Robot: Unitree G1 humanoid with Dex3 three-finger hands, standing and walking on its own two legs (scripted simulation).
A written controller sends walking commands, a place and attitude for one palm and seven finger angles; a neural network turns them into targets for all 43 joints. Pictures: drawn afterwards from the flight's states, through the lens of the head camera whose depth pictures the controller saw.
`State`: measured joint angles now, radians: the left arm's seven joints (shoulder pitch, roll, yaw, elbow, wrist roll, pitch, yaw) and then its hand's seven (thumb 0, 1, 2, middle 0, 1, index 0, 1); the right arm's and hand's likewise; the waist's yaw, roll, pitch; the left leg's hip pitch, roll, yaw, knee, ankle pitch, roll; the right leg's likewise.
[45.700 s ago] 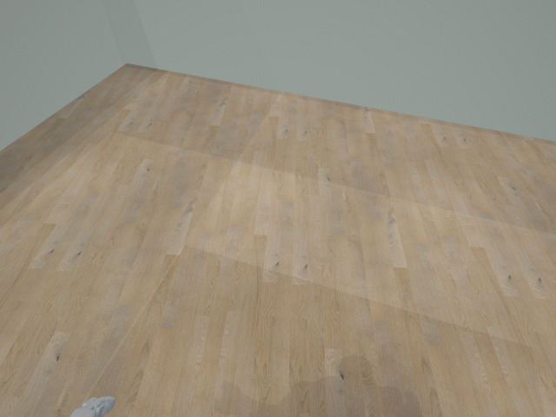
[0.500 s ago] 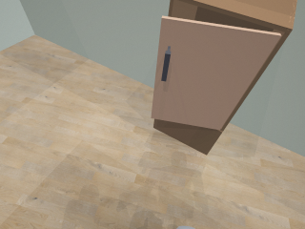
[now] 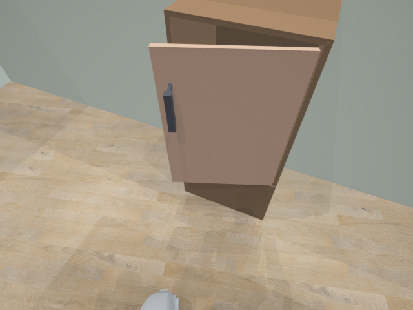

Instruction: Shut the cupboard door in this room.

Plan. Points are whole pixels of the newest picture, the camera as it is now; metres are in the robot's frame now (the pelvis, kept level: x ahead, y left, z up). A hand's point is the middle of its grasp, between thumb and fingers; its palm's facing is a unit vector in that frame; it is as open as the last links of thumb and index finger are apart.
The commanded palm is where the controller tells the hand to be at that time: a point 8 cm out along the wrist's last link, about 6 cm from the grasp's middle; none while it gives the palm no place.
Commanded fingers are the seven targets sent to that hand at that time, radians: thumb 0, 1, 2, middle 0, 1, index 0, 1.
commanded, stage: take the last steps up to it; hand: left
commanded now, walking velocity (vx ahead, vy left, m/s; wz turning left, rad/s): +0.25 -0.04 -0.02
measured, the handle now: (171, 108) +0.63 +0.12 +0.01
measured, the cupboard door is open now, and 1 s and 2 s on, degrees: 21 21 21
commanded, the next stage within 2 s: come to a stop and stand still in 0.20 s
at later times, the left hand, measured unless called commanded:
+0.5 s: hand (137, 278) +0.22 +0.18 -0.18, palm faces +0.01 -0.98 -0.19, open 7.3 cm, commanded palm none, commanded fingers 0.00 0.90 0.90 -0.20 -0.30 -0.20 -0.30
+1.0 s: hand (151, 285) +0.21 +0.14 -0.16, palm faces +0.03 -0.97 -0.25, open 7.3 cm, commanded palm none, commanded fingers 0.00 0.90 0.90 -0.20 -0.30 -0.20 -0.30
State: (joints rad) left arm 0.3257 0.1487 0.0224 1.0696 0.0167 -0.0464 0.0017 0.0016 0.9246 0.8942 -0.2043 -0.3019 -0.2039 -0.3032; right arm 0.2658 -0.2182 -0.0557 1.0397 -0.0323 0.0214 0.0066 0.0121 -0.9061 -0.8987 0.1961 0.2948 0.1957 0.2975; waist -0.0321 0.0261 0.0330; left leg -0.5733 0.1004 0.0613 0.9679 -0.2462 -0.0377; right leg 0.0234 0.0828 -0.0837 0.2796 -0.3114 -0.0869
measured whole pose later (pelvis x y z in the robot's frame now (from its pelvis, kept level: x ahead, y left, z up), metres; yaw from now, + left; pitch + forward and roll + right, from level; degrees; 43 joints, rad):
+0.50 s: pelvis +0.17 -0.01 +0.00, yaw -1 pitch -2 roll -1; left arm 0.19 0.19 0.05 1.02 0.02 0.03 0.02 0.01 0.93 0.89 -0.20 -0.30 -0.20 -0.30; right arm 0.23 -0.15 -0.02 1.06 -0.02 0.00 -0.04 0.00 -0.93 -0.90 0.20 0.30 0.20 0.30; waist 0.01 -0.03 0.10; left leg -0.19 0.02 0.12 0.47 -0.25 0.05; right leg -0.44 -0.06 0.00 0.82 -0.32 0.02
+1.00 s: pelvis +0.15 -0.05 +0.00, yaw -1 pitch +0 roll +3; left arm 0.20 0.16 0.03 0.96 0.04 0.01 0.03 0.00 0.91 0.89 -0.21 -0.30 -0.21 -0.30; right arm 0.13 -0.25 -0.06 0.99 -0.01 0.08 0.00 0.01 -0.91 -0.90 0.20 0.29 0.20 0.30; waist 0.04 0.00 0.08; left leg -0.34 0.00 -0.03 0.92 -0.44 -0.06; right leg -0.33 -0.06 -0.04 0.45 -0.13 -0.02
